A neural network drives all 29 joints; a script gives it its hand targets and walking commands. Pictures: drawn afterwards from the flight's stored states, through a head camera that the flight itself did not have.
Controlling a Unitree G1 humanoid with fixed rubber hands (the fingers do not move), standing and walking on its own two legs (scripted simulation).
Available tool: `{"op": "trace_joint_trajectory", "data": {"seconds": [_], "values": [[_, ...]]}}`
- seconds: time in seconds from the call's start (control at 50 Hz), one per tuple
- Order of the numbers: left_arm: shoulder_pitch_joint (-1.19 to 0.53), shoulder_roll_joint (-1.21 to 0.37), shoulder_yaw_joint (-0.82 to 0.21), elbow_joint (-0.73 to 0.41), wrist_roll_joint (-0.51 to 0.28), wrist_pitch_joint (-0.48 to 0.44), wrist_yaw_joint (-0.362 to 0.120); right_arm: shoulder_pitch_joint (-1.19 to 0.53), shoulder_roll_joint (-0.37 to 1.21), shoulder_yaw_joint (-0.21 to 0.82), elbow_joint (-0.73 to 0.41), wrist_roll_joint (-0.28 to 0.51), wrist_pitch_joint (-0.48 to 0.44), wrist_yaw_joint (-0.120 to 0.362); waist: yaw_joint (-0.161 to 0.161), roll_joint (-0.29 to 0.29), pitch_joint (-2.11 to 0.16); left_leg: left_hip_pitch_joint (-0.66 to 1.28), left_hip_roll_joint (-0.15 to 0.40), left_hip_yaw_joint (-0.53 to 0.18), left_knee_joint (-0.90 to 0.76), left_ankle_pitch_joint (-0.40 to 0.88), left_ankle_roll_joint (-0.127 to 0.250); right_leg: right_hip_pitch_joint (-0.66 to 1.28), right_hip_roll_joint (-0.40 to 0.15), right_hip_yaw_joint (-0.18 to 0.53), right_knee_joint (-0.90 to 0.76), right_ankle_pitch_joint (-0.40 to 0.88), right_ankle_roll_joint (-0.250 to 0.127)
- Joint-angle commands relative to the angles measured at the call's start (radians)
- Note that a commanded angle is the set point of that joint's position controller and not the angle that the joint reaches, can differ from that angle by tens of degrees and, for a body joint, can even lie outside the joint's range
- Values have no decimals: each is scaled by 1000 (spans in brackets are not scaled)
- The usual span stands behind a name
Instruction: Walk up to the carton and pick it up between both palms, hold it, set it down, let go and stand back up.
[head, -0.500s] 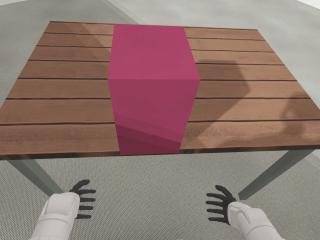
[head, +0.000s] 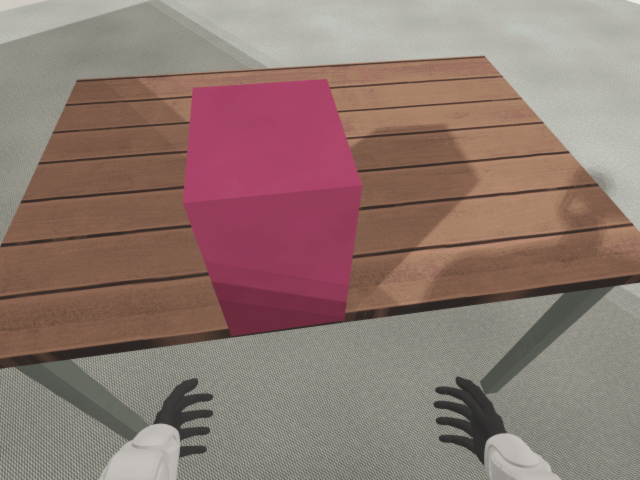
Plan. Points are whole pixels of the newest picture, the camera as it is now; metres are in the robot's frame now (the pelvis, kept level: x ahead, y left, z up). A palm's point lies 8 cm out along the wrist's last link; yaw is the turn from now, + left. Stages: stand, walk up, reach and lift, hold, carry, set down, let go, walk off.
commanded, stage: reach and lift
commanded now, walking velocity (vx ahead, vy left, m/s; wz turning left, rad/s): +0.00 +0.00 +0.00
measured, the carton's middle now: (276, 215) +0.44 +0.06 +0.07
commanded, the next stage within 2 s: none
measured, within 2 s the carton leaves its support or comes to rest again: neither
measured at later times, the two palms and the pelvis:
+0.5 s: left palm out of the picture +0.12 +0.21 -0.03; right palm out of the picture +0.13 -0.18 -0.04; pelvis -0.02 +0.01 +0.01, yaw +2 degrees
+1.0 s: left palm (142, 441) +0.17 +0.19 +0.01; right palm (488, 430) +0.18 -0.19 +0.00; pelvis +0.00 +0.02 +0.01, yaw +1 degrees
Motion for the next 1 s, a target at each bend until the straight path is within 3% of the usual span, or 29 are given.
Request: {"op": "trace_joint_trajectory", "data": {"seconds": [0.0,0.02,0.04,0.06,0.14,0.18,0.3,0.44,0.7,0.98], "values": [[115,98,77,-100,49,-42,-8,112,-16,19,-152,-1,8,-32,53,-84,6,57,-32,-13,-115,213,-6,67,-81,77,-165,291,95],[110,98,68,-144,48,-66,-12,141,19,21,-181,7,12,-33,38,-62,-19,68,-35,-11,-110,220,2,71,-94,99,-172,309,104],[139,93,126,-158,7,-76,-38,141,-1,42,-272,-12,0,-50,51,-148,-62,25,-59,-6,-84,197,4,145,-173,129,-187,423,155],[138,108,124,-181,22,-91,-45,168,28,21,-319,-21,-9,-65,33,-110,-107,1,-41,-31,-122,150,3,186,-184,159,-154,489,173],[111,137,37,-261,-31,-179,-23,214,119,-39,-410,-68,-31,-70,29,-44,-110,-37,-3,-17,-112,73,13,125,-179,127,-175,172,123],[143,139,12,-263,-61,-219,-8,247,130,-53,-413,-78,-40,-72,31,-21,-98,-17,7,-10,-120,71,21,84,-151,83,-179,93,99],[247,124,-26,-273,-92,-282,36,283,85,-93,-368,-89,-77,-47,40,2,-73,15,9,-22,-159,130,7,72,-75,23,-191,43,69],[262,85,-65,-307,-92,-312,84,280,70,-98,-373,-67,-121,-9,52,-15,-23,9,12,-44,-202,70,8,78,-73,35,-214,-13,56],[212,24,-114,-370,-77,-379,145,248,27,-137,-411,-42,-189,21,64,-1,4,36,18,-60,-222,8,4,60,-77,61,-220,-29,33],[226,2,-111,-400,-61,-491,145,253,-13,-116,-446,-1,-289,3,64,-33,-77,156,-5,-74,-167,297,5,84,-59,82,-223,187,22]]}}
